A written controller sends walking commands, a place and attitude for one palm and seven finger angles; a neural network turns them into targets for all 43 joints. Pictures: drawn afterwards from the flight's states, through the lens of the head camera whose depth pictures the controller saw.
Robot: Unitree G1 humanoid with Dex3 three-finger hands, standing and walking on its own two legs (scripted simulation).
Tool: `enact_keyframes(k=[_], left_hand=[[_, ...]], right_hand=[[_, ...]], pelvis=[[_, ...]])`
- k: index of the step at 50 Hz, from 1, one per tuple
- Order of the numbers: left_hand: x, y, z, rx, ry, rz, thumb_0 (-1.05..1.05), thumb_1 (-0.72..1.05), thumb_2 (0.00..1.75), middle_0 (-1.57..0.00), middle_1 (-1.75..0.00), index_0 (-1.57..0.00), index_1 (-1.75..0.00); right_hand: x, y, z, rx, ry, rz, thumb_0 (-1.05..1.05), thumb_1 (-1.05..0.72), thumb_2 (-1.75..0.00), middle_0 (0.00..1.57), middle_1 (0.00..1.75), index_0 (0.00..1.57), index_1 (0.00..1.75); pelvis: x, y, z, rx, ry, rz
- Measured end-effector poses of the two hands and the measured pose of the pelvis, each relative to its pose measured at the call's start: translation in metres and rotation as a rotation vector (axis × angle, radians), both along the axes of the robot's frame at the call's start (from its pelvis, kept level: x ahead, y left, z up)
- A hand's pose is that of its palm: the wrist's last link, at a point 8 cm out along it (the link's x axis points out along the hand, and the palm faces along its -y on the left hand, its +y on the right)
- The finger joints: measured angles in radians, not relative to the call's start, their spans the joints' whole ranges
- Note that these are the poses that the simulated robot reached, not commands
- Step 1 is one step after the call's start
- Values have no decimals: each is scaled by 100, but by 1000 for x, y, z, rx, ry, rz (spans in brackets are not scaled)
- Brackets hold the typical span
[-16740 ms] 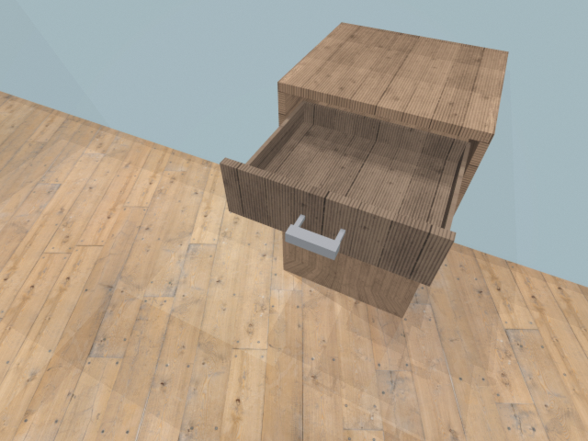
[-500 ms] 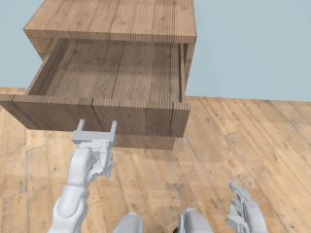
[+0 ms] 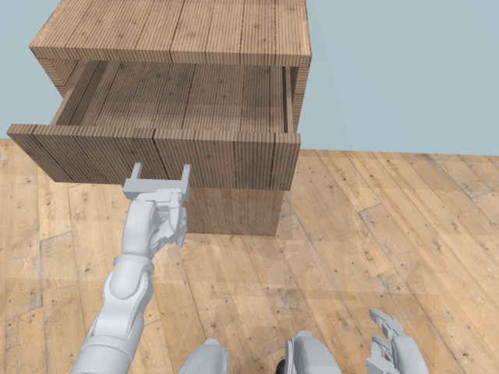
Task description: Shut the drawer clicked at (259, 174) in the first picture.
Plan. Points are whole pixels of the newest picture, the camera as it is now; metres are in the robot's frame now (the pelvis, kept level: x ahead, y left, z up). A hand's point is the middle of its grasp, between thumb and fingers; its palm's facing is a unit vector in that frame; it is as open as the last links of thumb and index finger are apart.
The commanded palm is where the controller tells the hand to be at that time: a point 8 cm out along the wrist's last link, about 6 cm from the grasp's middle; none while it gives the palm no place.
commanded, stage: push the drawer shut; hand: left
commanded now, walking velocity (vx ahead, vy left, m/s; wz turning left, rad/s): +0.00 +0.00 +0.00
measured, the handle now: (160, 179) +0.42 +0.16 +0.04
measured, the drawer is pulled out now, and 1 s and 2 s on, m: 0.18 0.05 0.00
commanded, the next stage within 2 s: pull the fist back off the drawer in 1.68 s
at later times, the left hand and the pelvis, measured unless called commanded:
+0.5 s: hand (188, 185) +0.41 +0.11 +0.03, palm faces -0.05 -1.00 -0.06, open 3.0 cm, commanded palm +0.40 +0.17 +0.04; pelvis +0.00 +0.00 +0.00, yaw -1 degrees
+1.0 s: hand (189, 157) +0.47 +0.12 +0.03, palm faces -0.05 -1.00 -0.05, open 3.0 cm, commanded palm +0.45 +0.18 +0.04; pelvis +0.00 +0.00 +0.00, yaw -2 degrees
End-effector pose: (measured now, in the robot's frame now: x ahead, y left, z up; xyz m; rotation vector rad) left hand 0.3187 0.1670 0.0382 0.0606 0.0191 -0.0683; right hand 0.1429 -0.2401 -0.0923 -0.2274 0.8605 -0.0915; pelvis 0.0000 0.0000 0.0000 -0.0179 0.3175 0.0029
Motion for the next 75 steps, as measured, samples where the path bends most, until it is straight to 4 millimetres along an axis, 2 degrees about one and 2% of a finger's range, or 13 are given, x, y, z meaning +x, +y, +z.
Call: enact_keyframes(k=[15,36,57,75], left_hand=[[40,0,-1,3,-5,7,0,88,95,-140,-160,-140,-160],[103,0,-2,0,-2,23,-2,84,93,-140,-160,-140,-160],[146,8,-3,-14,-12,20,-2,76,88,-140,-160,-140,-160],[181,3,1,-17,-16,29,4,79,91,-140,-160,-140,-160]], right_hand=[[-24,-7,-8,-9,93,-45,1,-90,-90,20,30,20,30],[-79,-16,-16,-20,246,-128,1,-91,-90,20,30,20,30],[-117,-14,-21,-38,344,-164,1,-91,-90,20,30,20,30],[-158,-4,-21,-34,471,-201,0,-91,-90,20,30,20,30]], pelvis=[[0,0,1,2,16,-9],[-1,0,-1,5,58,-28],[-5,5,-8,-4,98,-38],[-6,11,-12,-18,132,-40]])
